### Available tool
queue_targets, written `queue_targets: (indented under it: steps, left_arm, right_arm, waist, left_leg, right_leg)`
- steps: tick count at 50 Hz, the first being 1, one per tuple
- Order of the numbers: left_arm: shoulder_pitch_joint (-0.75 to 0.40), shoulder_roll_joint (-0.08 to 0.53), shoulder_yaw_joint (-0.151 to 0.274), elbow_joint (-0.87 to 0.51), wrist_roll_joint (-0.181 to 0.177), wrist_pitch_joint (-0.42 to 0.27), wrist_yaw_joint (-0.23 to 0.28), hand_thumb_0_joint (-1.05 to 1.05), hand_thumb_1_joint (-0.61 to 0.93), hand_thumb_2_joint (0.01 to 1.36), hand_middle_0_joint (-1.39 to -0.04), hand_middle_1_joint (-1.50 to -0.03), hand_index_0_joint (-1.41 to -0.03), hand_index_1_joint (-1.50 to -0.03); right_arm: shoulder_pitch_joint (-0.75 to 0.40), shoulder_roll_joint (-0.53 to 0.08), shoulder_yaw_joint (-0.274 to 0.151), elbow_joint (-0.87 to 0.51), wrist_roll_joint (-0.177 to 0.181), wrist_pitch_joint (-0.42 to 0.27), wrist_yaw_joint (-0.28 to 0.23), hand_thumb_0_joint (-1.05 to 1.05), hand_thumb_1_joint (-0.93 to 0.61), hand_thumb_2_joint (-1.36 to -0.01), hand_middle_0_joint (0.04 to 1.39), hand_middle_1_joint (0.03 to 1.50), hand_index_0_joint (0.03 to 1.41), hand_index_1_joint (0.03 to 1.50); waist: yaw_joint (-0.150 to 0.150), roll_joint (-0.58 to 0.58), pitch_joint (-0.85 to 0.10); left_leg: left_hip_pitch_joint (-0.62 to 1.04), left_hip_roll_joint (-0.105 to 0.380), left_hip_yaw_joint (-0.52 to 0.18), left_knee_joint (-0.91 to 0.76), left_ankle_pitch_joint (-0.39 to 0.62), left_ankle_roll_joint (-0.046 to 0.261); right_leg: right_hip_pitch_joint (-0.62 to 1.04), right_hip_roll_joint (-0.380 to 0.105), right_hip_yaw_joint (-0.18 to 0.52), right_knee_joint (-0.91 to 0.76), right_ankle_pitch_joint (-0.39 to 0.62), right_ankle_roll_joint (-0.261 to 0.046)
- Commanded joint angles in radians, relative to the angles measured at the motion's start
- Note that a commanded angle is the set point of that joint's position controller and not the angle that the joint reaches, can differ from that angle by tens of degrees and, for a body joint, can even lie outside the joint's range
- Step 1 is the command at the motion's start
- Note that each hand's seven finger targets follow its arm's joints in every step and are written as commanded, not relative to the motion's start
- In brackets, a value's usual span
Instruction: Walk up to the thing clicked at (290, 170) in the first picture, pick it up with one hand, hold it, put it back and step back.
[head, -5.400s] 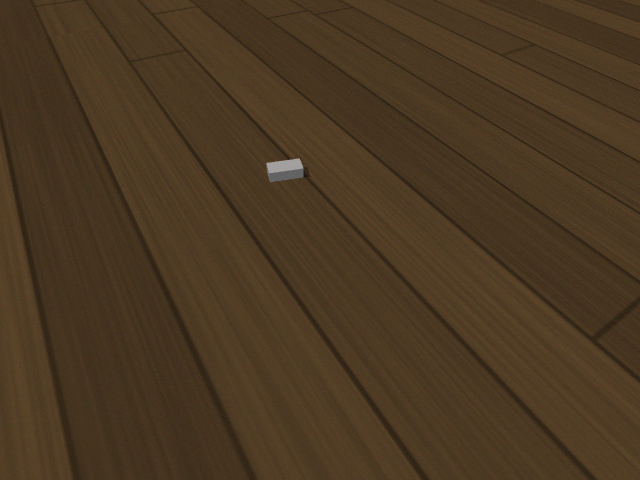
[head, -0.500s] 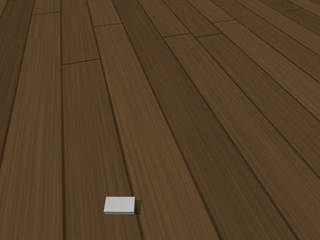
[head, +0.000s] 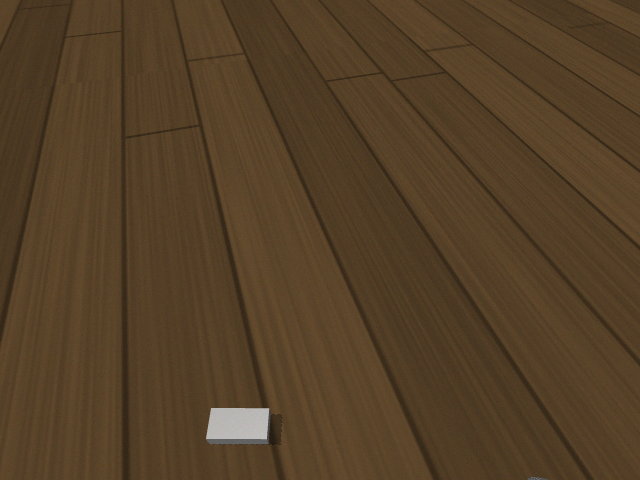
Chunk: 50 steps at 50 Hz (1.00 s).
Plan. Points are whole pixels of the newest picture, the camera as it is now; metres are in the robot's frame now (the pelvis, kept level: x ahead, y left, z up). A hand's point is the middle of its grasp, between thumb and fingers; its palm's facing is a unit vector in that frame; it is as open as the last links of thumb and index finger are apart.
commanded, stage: walk up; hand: left
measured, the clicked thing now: (239, 426) +0.38 +0.23 -0.74
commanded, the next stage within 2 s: none
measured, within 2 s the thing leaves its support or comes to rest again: neither
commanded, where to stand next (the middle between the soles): +0.04 +0.01 m, yaw -1 degrees
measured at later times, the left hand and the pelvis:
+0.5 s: hand out of the picture +0.10 +0.25 -0.15, palm faces -0.04 -0.94 -0.34, open 7.4 cm; pelvis +0.00 +0.00 +0.01, yaw -1 degrees
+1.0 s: hand out of the picture +0.09 +0.27 -0.15, palm faces -0.03 -0.92 -0.39, open 7.4 cm; pelvis -0.03 +0.01 +0.00, yaw -2 degrees
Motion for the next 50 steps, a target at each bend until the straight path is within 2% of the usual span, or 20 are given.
queue_targets:
  steps: [1,9,12,14,17,21,22,28,39,42,43,44,45,46,47,48,49,50]
  left_arm:
    - [-0.050,0.219,0.045,-0.050,-0.003,-0.018,0.020,0.000,0.900,0.900,-0.200,-0.300,-0.200,-0.300]
    - [-0.070,0.219,0.049,-0.041,0.000,-0.014,0.020,0.000,0.900,0.900,-0.200,-0.300,-0.200,-0.300]
    - [-0.092,0.212,0.049,-0.046,0.000,-0.011,0.019,0.000,0.900,0.900,-0.200,-0.300,-0.200,-0.300]
    - [-0.083,0.210,0.050,-0.041,-0.001,-0.009,0.018,0.000,0.900,0.900,-0.200,-0.300,-0.200,-0.300]
    - [-0.087,0.205,0.049,-0.038,0.002,-0.005,0.016,0.000,0.900,0.900,-0.200,-0.300,-0.200,-0.300]
    - [-0.072,0.201,0.052,-0.029,-0.001,-0.004,0.015,0.000,0.900,0.900,-0.200,-0.300,-0.200,-0.300]
    - [-0.077,0.204,0.051,-0.033,0.003,-0.004,0.015,0.000,0.900,0.900,-0.200,-0.300,-0.200,-0.300]
    - [-0.083,0.203,0.054,-0.033,0.003,-0.005,0.014,0.000,0.900,0.900,-0.200,-0.300,-0.200,-0.300]
    - [-0.071,0.194,0.053,-0.040,0.003,-0.007,0.017,0.000,0.900,0.900,-0.200,-0.300,-0.200,-0.300]
    - [-0.072,0.195,0.056,-0.038,0.002,-0.007,0.019,0.000,0.900,0.900,-0.200,-0.300,-0.200,-0.300]
    - [-0.089,0.263,0.086,-0.050,-0.020,0.004,0.039,0.000,0.900,0.900,-0.200,-0.300,-0.200,-0.300]
    - [-0.045,0.276,0.093,-0.054,-0.025,0.006,0.050,0.000,0.900,0.900,-0.200,-0.300,-0.200,-0.300]
    - [-0.012,0.285,0.097,-0.057,-0.027,0.009,0.057,0.000,0.900,0.900,-0.200,-0.300,-0.200,-0.300]
    - [0.020,0.301,0.103,-0.057,-0.024,0.010,0.066,0.000,0.900,0.900,-0.200,-0.300,-0.200,-0.300]
    - [0.021,0.305,0.106,-0.072,-0.012,0.011,0.074,0.000,0.900,0.900,-0.200,-0.300,-0.200,-0.300]
    - [0.009,0.306,0.109,-0.095,0.002,0.011,0.077,0.000,0.900,0.900,-0.200,-0.300,-0.200,-0.300]
    - [-0.043,0.302,0.110,-0.121,0.007,0.016,0.077,0.000,0.900,0.900,-0.200,-0.300,-0.200,-0.300]
    - [-0.094,0.290,0.110,-0.148,0.011,0.022,0.076,0.000,0.900,0.900,-0.200,-0.300,-0.200,-0.300]
  right_arm:
    - [-0.015,-0.213,-0.046,-0.040,0.002,-0.017,-0.015,0.000,-0.900,-0.900,0.200,0.300,0.200,0.300]
    - [-0.025,-0.206,-0.041,-0.020,-0.002,-0.013,-0.011,0.000,-0.900,-0.900,0.200,0.300,0.200,0.300]
    - [-0.016,-0.210,-0.041,-0.011,-0.005,-0.014,-0.011,0.000,-0.900,-0.900,0.200,0.300,0.200,0.300]
    - [-0.025,-0.209,-0.037,-0.012,-0.004,-0.015,-0.011,0.000,-0.900,-0.900,0.200,0.300,0.200,0.300]
    - [-0.029,-0.215,-0.039,-0.009,-0.007,-0.016,-0.012,0.000,-0.900,-0.900,0.200,0.300,0.200,0.300]
    - [-0.027,-0.207,-0.036,-0.010,-0.006,-0.019,-0.012,0.000,-0.900,-0.900,0.200,0.300,0.200,0.300]
    - [-0.022,-0.211,-0.039,-0.010,-0.008,-0.018,-0.013,0.000,-0.900,-0.900,0.200,0.300,0.200,0.300]
    - [-0.004,-0.203,-0.039,-0.011,-0.006,-0.015,-0.012,0.000,-0.900,-0.900,0.200,0.300,0.200,0.300]
    - [0.012,-0.203,-0.043,-0.015,-0.006,-0.017,-0.015,0.000,-0.900,-0.900,0.200,0.300,0.200,0.300]
    - [0.012,-0.199,-0.044,-0.017,-0.005,-0.014,-0.014,0.000,-0.900,-0.900,0.200,0.300,0.200,0.300]
    - [-0.053,-0.241,-0.066,-0.031,0.001,0.021,-0.015,0.000,-0.900,-0.900,0.200,0.300,0.200,0.300]
    - [-0.046,-0.219,-0.064,-0.050,0.013,0.031,-0.017,0.000,-0.900,-0.900,0.200,0.300,0.200,0.300]
    - [-0.031,-0.199,-0.064,-0.058,0.016,0.036,-0.017,0.000,-0.900,-0.900,0.200,0.300,0.200,0.300]
    - [-0.046,-0.189,-0.067,-0.078,0.012,0.043,-0.016,0.000,-0.900,-0.900,0.200,0.300,0.200,0.300]
    - [-0.040,-0.176,-0.071,-0.097,0.005,0.054,-0.013,0.000,-0.900,-0.900,0.200,0.300,0.200,0.300]
    - [-0.021,-0.182,-0.078,-0.113,-0.002,0.066,-0.007,0.000,-0.900,-0.900,0.200,0.300,0.200,0.300]
    - [0.011,-0.180,-0.081,-0.119,-0.002,0.077,-0.002,0.000,-0.900,-0.900,0.200,0.300,0.200,0.300]
    - [0.035,-0.177,-0.082,-0.125,0.001,0.079,0.006,0.000,-0.900,-0.900,0.200,0.300,0.200,0.300]
  waist:
    - [-0.008,-0.040,-0.112]
    - [-0.006,-0.050,-0.109]
    - [-0.012,-0.033,-0.105]
    - [-0.001,-0.014,-0.095]
    - [-0.003,0.011,-0.078]
    - [0.008,0.022,-0.069]
    - [0.000,0.018,-0.074]
    - [-0.006,-0.002,-0.054]
    - [-0.009,-0.024,-0.103]
    - [-0.010,-0.028,-0.090]
    - [0.017,-0.010,0.032]
    - [0.025,-0.048,-0.018]
    - [0.036,-0.098,-0.045]
    - [0.051,-0.152,-0.060]
    - [0.051,-0.177,-0.087]
    - [0.041,-0.144,-0.108]
    - [0.014,-0.141,-0.114]
    - [-0.012,-0.159,-0.126]
  left_leg:
    - [-0.004,0.074,-0.050,-0.094,0.267,0.072]
    - [0.023,0.065,-0.036,-0.119,0.244,0.063]
    - [0.007,0.074,-0.046,-0.154,0.237,0.062]
    - [0.002,0.080,-0.051,-0.166,0.229,0.065]
    - [-0.021,0.084,-0.059,-0.198,0.178,0.065]
    - [-0.012,0.085,-0.055,-0.203,0.196,0.064]
    - [-0.014,0.084,-0.048,-0.201,0.190,0.064]
    - [-0.017,0.072,-0.045,-0.198,0.153,0.058]
    - [0.048,0.081,-0.028,-0.185,0.265,0.057]
    - [0.047,0.078,-0.021,-0.175,0.256,0.054]
    - [-0.031,0.072,-0.027,-0.067,0.523,0.042]
    - [-0.033,0.045,-0.006,0.021,0.551,0.031]
    - [-0.064,0.004,0.018,0.110,0.444,0.023]
    - [-0.152,-0.055,0.006,0.219,0.125,0.022]
    - [-0.194,-0.080,-0.040,0.363,-0.211,0.026]
    - [-0.189,-0.057,-0.099,0.459,-0.244,0.030]
    - [-0.163,-0.042,-0.115,0.500,-0.227,0.029]
    - [-0.146,-0.035,-0.116,0.484,-0.206,0.034]
  right_leg:
    - [0.089,-0.078,0.061,-0.068,0.305,-0.087]
    - [0.094,-0.085,0.077,-0.117,0.253,-0.083]
    - [0.111,-0.073,0.066,-0.113,0.234,-0.076]
    - [0.114,-0.063,0.058,-0.114,0.219,-0.071]
    - [0.118,-0.054,0.053,-0.116,0.191,-0.069]
    - [0.124,-0.044,0.049,-0.119,0.202,-0.062]
    - [0.126,-0.048,0.050,-0.122,0.210,-0.064]
    - [0.111,-0.050,0.076,-0.147,0.155,-0.067]
    - [0.120,-0.059,0.069,-0.128,0.289,-0.067]
    - [0.111,-0.060,0.075,-0.135,0.280,-0.070]
    - [0.057,-0.110,0.099,-0.083,0.629,-0.074]
    - [0.100,-0.137,0.112,-0.069,0.795,-0.101]
    - [0.137,-0.184,0.156,-0.081,0.891,-0.148]
    - [0.199,-0.248,0.235,-0.093,0.985,-0.210]
    - [0.200,-0.319,0.299,-0.112,0.997,-0.275]
    - [0.159,-0.337,0.302,-0.118,0.892,-0.298]
    - [0.088,-0.323,0.259,-0.122,0.762,-0.287]
    - [0.053,-0.293,0.210,-0.113,0.679,-0.273]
